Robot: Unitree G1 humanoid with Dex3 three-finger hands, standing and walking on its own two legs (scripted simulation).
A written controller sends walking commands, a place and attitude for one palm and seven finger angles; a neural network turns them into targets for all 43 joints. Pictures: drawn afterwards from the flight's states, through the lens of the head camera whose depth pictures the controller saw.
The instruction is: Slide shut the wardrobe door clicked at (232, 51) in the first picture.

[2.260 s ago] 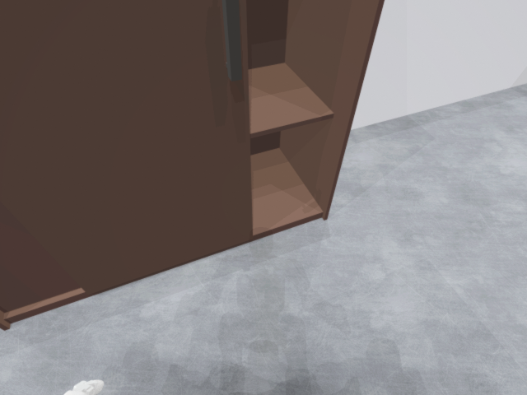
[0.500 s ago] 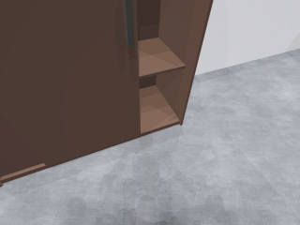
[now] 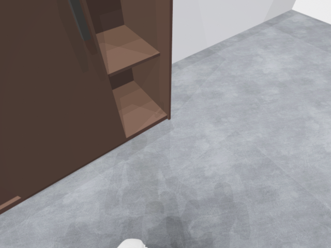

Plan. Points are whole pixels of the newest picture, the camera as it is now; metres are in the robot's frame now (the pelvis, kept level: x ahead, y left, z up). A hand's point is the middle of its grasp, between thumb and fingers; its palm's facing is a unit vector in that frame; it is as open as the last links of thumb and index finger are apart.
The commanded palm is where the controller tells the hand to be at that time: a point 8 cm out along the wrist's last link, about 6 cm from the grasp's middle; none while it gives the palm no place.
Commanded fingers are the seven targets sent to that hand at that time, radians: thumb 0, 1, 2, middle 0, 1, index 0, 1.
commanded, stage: walk to a spot facing it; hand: left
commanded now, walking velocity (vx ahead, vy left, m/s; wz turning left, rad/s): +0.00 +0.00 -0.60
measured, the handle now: (72, 0) +0.78 +0.39 +0.20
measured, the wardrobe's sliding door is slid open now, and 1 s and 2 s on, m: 0.37 0.37 0.37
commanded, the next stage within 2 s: turn to face it in 1.66 s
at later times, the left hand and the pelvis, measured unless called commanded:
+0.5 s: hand out of the picture +0.13 +0.23 -0.16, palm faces -0.29 -0.93 -0.22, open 7.4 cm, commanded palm none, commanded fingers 0.00 0.90 0.90 -0.20 -0.30 -0.20 -0.30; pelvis -0.02 +0.05 +0.00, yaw -19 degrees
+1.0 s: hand (112, 221) +0.21 +0.19 -0.20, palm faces -0.54 -0.83 -0.16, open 7.4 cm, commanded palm none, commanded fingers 0.00 0.90 0.90 -0.20 -0.30 -0.20 -0.30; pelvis +0.10 +0.03 -0.02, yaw -37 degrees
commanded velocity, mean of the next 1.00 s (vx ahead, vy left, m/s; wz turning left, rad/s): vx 0.18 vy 0.00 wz -0.59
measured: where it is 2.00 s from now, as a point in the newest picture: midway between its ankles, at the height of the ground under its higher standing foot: (216, 220)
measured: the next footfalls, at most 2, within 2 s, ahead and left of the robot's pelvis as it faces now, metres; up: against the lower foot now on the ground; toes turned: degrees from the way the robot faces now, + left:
left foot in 0.18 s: +0.02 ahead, +0.15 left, +0.00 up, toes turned -6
right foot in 0.58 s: -0.05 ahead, -0.11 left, +0.00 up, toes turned -28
